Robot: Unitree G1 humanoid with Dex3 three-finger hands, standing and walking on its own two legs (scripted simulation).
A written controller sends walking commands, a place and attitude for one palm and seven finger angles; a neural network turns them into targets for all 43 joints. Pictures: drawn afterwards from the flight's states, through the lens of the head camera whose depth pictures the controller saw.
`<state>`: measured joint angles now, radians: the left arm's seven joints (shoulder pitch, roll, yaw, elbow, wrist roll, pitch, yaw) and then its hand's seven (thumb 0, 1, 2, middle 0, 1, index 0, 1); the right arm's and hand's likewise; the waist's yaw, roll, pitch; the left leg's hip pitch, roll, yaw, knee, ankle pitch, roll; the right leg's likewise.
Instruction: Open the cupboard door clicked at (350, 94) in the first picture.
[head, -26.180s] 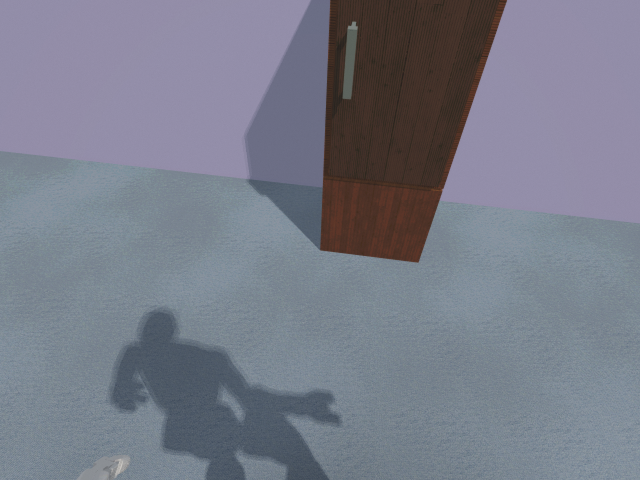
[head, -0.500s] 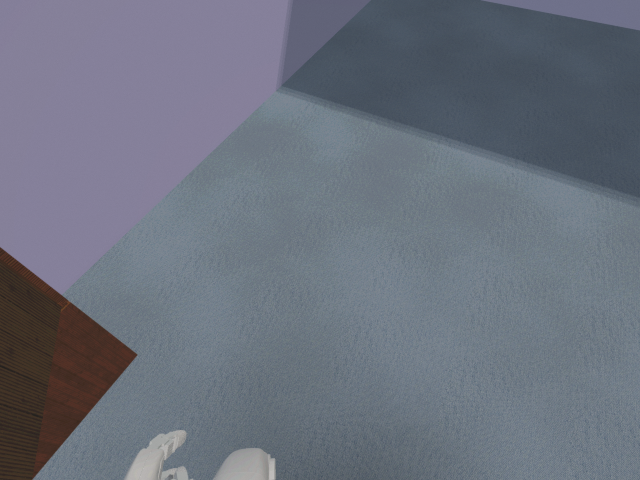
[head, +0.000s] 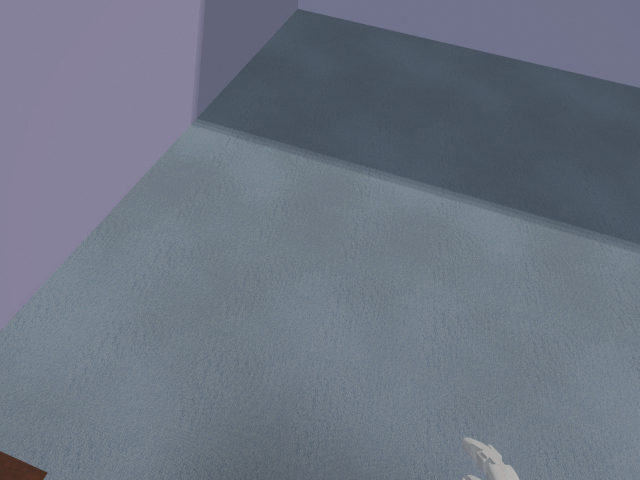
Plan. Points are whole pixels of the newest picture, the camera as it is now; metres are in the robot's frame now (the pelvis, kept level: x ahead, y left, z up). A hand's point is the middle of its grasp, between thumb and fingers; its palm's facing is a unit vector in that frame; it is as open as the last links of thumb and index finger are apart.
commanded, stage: walk to a spot facing it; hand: left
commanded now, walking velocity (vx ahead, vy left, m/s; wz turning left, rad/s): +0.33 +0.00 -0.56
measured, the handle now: out of the picture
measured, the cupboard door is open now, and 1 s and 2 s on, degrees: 44 44 44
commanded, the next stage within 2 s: turn to face it in 0.78 s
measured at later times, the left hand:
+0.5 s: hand (303, 313) +0.40 +0.07 -0.16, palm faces -0.28 -0.93 -0.21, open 7.4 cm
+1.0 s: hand (332, 303) +0.43 +0.01 -0.18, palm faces -0.23 -0.96 -0.15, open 7.4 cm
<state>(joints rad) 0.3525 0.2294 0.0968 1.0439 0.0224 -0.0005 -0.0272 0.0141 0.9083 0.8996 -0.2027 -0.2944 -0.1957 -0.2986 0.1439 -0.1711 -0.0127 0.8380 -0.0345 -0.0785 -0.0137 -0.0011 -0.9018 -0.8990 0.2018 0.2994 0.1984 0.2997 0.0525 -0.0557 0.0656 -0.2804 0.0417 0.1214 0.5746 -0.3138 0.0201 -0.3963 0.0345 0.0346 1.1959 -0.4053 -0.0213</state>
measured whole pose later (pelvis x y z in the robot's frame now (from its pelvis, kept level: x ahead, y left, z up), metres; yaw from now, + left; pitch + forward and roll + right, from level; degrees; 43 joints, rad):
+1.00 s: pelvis +0.49 -0.16 -0.01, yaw -20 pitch +1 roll +0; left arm 0.49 0.09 0.02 1.18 0.00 -0.06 0.04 0.01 0.91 0.90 -0.20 -0.29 -0.20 -0.30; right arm 0.11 -0.14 -0.02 0.99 -0.02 -0.06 -0.01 0.00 -0.90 -0.90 0.20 0.30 0.20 0.30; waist 0.02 -0.02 0.05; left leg -0.40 -0.04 0.15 0.63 -0.25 0.12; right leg -0.10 0.11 -0.04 0.97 -0.48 -0.03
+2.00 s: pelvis +0.62 -0.27 -0.01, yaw +17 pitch +1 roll +0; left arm 0.28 0.26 0.07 0.95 0.02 0.03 0.02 0.01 0.91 0.90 -0.20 -0.29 -0.20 -0.30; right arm 0.05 -0.23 -0.05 0.86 -0.02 0.03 0.03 0.00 -0.91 -0.90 0.20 0.30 0.19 0.30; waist 0.03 -0.06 0.11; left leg -0.35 0.00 0.11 0.67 -0.33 0.05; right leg -0.32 -0.17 -0.26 0.91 -0.54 0.05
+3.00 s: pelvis +0.63 -0.31 -0.01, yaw +53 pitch +1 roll +1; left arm 0.30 0.24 0.07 0.95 0.02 0.02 0.02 0.01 0.91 0.90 -0.21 -0.29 -0.20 -0.30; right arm 0.06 -0.24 -0.07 0.90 -0.02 0.04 0.03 0.00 -0.91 -0.90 0.20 0.30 0.19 0.30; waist 0.03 -0.05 0.11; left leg -0.31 0.01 0.11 0.63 -0.31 -0.01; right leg -0.24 -0.19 -0.33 0.74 -0.46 0.04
